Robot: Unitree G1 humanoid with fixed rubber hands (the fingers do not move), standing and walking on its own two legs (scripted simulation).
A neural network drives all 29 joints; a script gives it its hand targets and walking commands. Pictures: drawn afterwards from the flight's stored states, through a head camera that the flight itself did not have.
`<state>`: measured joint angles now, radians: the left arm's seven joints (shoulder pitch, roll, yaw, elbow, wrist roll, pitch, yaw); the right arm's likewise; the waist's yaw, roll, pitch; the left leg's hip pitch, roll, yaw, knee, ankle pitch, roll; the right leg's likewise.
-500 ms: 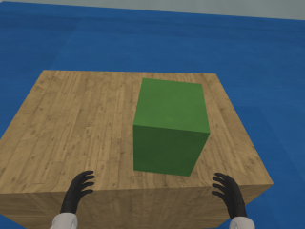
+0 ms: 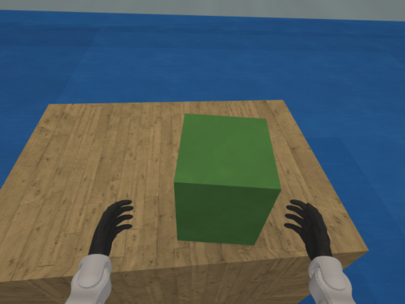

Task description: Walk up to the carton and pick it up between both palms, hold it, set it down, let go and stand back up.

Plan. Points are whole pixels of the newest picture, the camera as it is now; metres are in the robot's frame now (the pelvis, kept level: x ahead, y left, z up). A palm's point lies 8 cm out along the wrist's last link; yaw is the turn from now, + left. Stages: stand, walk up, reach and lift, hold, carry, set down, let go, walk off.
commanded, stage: reach and lift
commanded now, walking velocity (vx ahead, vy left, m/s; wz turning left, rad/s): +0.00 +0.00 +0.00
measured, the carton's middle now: (220, 181) +0.40 -0.03 -0.02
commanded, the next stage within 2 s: none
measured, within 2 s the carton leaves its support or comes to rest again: neither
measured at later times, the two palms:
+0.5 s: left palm (110, 190) +0.29 +0.20 +0.08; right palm (319, 202) +0.29 -0.21 +0.08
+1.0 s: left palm (113, 142) +0.37 +0.20 +0.14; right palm (322, 154) +0.37 -0.21 +0.13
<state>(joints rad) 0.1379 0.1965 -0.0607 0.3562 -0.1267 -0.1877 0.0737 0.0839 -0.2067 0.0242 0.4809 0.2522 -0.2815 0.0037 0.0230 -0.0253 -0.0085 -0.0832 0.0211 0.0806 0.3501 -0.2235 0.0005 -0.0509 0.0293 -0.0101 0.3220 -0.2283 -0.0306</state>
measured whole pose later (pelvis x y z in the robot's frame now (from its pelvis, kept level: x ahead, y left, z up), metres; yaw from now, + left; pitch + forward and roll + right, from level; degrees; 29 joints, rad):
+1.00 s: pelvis -0.01 -0.01 +0.00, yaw -1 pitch +3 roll +0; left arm -0.56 0.25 0.16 0.33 -0.12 0.50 0.03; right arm -0.59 -0.33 0.04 0.53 0.38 0.26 -0.11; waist -0.01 -0.02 -0.04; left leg -0.19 0.04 0.09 0.32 -0.17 0.00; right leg -0.17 0.05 0.00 0.29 -0.17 -0.03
